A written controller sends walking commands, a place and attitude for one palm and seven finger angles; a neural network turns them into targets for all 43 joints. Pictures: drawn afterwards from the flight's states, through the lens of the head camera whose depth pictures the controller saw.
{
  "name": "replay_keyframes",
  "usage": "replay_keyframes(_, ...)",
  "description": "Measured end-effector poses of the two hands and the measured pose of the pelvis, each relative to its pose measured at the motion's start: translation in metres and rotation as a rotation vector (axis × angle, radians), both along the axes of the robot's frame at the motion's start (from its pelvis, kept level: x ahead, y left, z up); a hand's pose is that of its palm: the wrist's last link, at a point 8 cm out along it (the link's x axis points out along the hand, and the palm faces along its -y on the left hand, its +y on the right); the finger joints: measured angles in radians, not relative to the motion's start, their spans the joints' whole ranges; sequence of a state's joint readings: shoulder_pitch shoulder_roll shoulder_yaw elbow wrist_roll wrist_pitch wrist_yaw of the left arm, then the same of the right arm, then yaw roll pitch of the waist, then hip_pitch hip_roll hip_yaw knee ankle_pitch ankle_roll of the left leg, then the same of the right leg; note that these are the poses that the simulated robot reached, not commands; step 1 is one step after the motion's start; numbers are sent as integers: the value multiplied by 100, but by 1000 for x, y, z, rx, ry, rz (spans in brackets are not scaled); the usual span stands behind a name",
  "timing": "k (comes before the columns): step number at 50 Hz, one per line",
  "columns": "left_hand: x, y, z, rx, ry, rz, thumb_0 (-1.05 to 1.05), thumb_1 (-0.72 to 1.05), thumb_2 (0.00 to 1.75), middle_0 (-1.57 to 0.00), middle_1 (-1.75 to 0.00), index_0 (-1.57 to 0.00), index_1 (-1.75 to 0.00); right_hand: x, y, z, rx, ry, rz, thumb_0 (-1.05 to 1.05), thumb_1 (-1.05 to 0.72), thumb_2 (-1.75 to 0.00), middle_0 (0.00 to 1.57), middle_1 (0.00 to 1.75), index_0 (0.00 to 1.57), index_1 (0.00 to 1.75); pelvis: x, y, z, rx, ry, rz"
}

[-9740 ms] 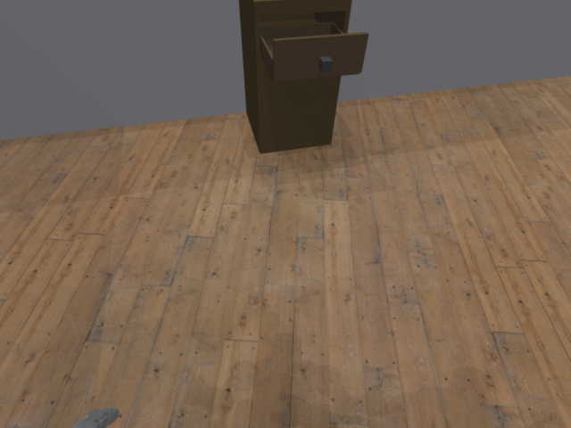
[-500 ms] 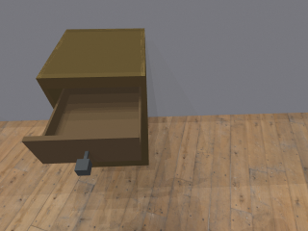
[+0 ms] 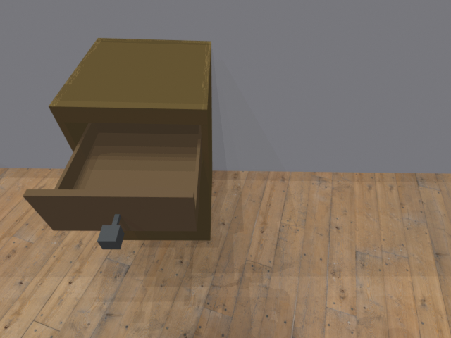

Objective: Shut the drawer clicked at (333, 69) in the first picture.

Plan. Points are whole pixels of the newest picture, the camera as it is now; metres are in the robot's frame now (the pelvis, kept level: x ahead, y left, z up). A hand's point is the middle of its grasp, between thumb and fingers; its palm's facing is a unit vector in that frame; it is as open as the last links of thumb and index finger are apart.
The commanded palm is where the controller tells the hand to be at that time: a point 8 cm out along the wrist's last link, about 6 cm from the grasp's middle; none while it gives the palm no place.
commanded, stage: shuffle to correct the standing spot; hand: left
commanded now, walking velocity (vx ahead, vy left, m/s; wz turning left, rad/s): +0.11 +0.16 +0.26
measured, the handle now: (113, 229) +0.37 +0.30 -0.13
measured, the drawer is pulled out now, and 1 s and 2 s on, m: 0.26 0.26 0.26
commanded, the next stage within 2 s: come to a stop and stand still in 0.30 s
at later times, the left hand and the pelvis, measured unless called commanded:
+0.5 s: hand out of the picture +0.08 +0.26 -0.17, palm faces +0.08 -0.98 -0.18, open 7.4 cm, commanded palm none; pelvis +0.05 +0.08 +0.00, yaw +3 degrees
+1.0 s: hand out of the picture +0.09 +0.24 -0.17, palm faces +0.09 -0.96 -0.25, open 7.3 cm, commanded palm none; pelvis +0.06 +0.05 +0.00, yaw +4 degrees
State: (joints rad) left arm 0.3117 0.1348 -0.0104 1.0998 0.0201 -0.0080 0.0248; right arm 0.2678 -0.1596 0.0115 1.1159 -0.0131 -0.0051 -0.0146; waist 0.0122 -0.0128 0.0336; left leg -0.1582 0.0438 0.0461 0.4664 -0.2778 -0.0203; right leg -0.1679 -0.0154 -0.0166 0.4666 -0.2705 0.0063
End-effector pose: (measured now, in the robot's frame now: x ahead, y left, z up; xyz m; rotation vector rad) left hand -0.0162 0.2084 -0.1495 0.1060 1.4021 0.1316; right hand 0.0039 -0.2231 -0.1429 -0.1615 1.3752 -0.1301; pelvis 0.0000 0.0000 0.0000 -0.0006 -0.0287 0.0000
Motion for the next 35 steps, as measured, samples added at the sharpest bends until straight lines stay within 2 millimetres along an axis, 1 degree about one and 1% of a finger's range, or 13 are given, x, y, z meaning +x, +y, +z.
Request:
replay_keyframes(2, 0, 4, -1, 3, -11, 19, 1, 91, 90, -20, -30, -20, -30, -2, 0, -2, -1, 16, 9, 0, -91, -90, 20, 30, 19, 30, 1, 2, -2, -6, 1, 12)
replay_keyframes(5, -2, 15, -3, 9, -26, 63, 1, 91, 90, -20, -30, -20, -30, -1, 3, -1, -16, 47, 32, 0, -91, -90, 20, 30, 19, 30, 3, 10, -4, -15, 5, 40)
replay_keyframes(8, -7, 32, -6, 13, -27, 103, 1, 91, 90, -20, -30, -20, -30, 8, 9, 5, -42, 53, 59, 0, -91, -90, 20, 30, 19, 30, 7, 23, -4, -17, 8, 60)
replay_keyframes(11, -12, 53, -16, 9, 6, 114, 1, 91, 90, -20, -30, -20, -30, 22, 20, 8, -72, 13, 68, 0, -91, -90, 20, 30, 19, 30, 13, 40, -10, -12, 6, 61)
replay_keyframes(14, -6, 72, -16, 14, 51, 86, 1, 91, 90, -20, -30, -20, -30, 29, 33, 11, -81, -23, 49, 0, -91, -90, 20, 30, 19, 30, 20, 54, -9, -12, 17, 39)
replay_keyframes(16, 6, 83, -10, 18, 49, 65, 1, 91, 90, -20, -30, -20, -30, 29, 45, 13, -74, -25, 36, 0, -91, -90, 20, 30, 19, 30, 25, 62, -5, -15, 27, 39)
replay_keyframes(19, 31, 96, -2, 24, 9, 47, 1, 91, 90, -19, -30, -19, -30, 29, 65, 15, -48, -8, 33, 0, -91, -90, 20, 30, 19, 30, 35, 72, 1, -11, 38, 40)
replay_keyframes(23, 69, 104, 3, 28, -56, 35, 1, 91, 90, -19, -30, -19, -30, 27, 92, 12, -3, 19, 29, 0, -91, -90, 20, 30, 19, 30, 48, 81, 4, -5, 43, 45)
replay_keyframes(26, 96, 104, 5, 29, -98, 34, 1, 91, 90, -19, -30, -19, -30, 24, 110, 9, 26, 49, 27, 0, -91, -90, 20, 30, 19, 30, 56, 85, 4, -1, 38, 57)
replay_keyframes(29, 119, 100, 5, 27, -133, 39, 1, 91, 90, -19, -30, -19, -30, 24, 122, 7, 48, 81, 25, 0, -91, -90, 20, 30, 20, 30, 63, 86, 3, -1, 29, 71)
replay_keyframes(32, 136, 95, 5, 24, -154, 37, 1, 92, 90, -19, -30, -19, -30, 27, 127, 3, 61, 100, 16, 0, -91, -90, 20, 30, 20, 30, 68, 86, 2, 1, 20, 77)
replay_keyframes(35, 147, 90, 6, 27, -162, 32, 0, 92, 90, -19, -30, -19, -30, 34, 126, -2, 64, 102, 0, 0, -91, -90, 20, 30, 20, 30, 73, 84, 0, 2, 14, 75)
